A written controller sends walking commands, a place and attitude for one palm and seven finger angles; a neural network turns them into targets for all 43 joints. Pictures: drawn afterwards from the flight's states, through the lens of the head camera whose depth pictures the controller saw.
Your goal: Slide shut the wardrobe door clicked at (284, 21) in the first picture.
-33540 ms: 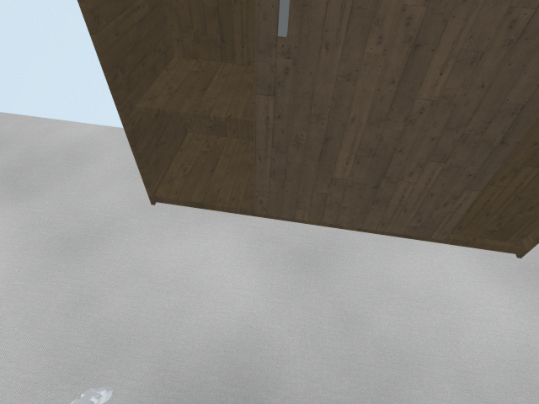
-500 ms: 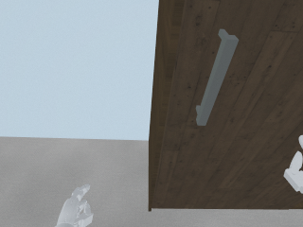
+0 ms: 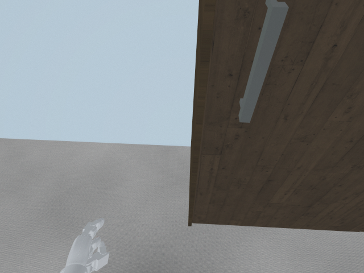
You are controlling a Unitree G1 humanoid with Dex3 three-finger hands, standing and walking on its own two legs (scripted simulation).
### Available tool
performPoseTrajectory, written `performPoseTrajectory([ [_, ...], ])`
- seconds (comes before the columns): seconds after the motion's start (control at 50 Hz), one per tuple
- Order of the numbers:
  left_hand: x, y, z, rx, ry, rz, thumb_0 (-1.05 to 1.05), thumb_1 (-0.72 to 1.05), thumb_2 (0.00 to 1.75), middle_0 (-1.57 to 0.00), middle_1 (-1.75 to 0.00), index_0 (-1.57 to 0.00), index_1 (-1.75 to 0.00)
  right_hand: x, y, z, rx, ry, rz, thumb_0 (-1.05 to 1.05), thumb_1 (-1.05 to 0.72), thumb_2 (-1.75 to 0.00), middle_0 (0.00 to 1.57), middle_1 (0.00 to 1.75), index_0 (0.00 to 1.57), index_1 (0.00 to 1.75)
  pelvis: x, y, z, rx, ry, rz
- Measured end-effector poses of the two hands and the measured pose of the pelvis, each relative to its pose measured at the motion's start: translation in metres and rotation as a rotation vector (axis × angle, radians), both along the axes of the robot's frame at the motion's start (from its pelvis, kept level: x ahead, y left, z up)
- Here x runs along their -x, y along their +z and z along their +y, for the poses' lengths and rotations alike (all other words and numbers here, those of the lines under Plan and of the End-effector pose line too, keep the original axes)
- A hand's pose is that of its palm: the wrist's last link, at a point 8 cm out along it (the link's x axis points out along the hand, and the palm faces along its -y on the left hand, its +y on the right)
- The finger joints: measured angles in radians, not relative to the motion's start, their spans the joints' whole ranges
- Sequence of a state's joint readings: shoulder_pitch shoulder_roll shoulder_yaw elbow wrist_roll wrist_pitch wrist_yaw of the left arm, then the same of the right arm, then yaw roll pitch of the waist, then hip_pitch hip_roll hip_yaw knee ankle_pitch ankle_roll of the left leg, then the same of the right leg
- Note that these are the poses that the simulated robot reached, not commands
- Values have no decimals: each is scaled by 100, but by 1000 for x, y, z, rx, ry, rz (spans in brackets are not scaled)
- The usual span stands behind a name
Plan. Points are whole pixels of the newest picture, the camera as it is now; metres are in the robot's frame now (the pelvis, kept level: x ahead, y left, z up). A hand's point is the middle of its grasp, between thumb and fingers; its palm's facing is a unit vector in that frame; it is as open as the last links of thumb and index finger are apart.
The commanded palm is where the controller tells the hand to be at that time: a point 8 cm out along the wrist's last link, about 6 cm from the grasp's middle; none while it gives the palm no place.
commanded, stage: step back with the hand held close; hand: right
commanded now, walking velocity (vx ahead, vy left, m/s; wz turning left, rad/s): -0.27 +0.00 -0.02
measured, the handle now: (255, 67) +0.44 -0.13 +0.24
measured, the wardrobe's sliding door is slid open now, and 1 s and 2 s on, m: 0.00 0.00 0.00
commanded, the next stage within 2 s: stop stepping back and stand still in 0.88 s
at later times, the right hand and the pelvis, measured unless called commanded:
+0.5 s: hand out of the picture +0.14 -0.27 +0.16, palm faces +0.43 +0.78 -0.45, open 7.4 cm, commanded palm +0.08 -0.31 +0.18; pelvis -0.06 -0.01 -0.01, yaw -1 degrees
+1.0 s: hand out of the picture +0.07 -0.28 +0.17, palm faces +0.41 +0.82 -0.40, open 7.4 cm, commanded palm +0.02 -0.32 +0.18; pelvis -0.13 -0.02 +0.00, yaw +3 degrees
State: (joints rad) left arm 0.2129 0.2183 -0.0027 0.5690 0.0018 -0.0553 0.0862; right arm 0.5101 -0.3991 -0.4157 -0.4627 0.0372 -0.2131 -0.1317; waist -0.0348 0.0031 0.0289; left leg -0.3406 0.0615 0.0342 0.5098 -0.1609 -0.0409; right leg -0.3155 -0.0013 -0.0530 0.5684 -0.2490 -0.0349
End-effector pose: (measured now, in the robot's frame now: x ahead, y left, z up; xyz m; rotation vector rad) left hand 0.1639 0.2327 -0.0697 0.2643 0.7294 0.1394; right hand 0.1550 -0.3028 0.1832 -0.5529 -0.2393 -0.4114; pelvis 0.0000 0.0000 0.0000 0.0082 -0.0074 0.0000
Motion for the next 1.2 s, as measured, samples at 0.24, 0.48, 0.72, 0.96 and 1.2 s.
performPoseTrajectory([
  [0.24,32,-1,-13,-21,-6,1,1,90,90,-20,-30,-21,-30,20,-3,-11,-7,20,-78,1,-89,-90,21,31,21,30,23,-4,-13,-29,-21,9],
  [0.48,36,1,-20,-24,-68,-23,1,90,90,-20,-30,-21,-30,50,-3,-9,32,49,-86,1,-89,-90,21,31,21,30,52,-8,-8,-30,-23,21],
  [0.72,79,5,-16,-92,-32,-22,1,90,90,-20,-30,-21,-30,86,-2,-20,55,90,-147,1,-89,-90,22,31,21,30,88,-14,-20,-63,-40,19],
  [0.96,129,-5,-35,-24,-49,25,1,90,90,-20,-30,-21,-30,126,4,-21,26,73,-129,1,-89,-90,21,31,21,30,125,-6,-19,-68,35,64],
  [1.2,181,32,-35,-30,57,-83,1,90,90,-20,-30,-21,-30,135,0,-23,-27,170,-28,1,-89,-90,21,31,21,30,166,9,-32,-47,47,27],
])
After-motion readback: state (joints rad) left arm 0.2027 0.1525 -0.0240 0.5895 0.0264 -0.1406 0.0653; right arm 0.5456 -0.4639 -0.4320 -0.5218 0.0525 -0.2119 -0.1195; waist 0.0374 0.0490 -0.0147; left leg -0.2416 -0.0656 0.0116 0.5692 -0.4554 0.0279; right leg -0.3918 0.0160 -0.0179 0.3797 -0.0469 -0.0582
